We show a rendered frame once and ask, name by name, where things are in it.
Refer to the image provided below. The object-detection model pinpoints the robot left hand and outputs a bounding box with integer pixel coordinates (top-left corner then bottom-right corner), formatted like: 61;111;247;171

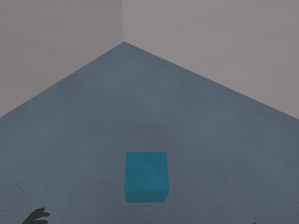
22;207;50;224

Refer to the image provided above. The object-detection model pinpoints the carton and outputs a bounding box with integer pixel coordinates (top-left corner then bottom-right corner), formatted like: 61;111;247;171
124;152;170;203

